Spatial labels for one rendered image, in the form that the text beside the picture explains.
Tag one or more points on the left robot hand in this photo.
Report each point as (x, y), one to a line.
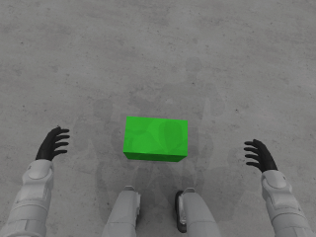
(46, 150)

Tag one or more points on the right robot thigh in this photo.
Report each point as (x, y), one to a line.
(199, 220)

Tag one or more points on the carton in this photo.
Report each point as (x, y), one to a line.
(155, 139)

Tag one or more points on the robot right forearm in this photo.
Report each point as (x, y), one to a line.
(285, 213)

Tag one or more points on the robot left forearm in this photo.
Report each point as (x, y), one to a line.
(30, 208)

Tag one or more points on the right robot hand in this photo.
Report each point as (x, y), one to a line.
(264, 157)

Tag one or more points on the left robot shin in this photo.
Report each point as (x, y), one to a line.
(129, 188)

